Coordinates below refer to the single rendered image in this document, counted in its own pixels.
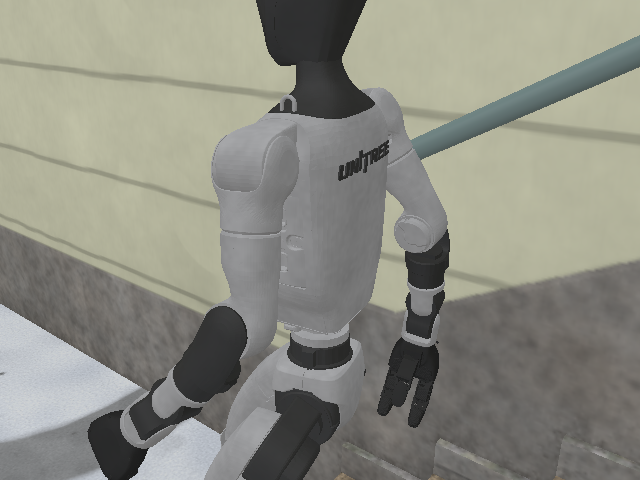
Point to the right robot thigh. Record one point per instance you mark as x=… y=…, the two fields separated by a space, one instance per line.
x=255 y=392

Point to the right robot hand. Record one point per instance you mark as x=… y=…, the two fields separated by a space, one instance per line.
x=408 y=360

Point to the robot left upper arm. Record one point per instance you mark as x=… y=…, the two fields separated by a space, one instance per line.
x=254 y=169

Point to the robot left forearm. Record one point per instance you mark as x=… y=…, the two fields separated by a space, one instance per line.
x=209 y=366

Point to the robot right upper arm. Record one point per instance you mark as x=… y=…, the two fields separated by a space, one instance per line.
x=423 y=221

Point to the robot head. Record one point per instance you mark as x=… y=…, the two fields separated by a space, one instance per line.
x=313 y=35

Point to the robot right forearm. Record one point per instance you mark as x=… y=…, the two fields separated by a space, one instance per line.
x=426 y=283

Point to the left robot hand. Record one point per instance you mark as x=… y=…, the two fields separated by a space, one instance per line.
x=118 y=459

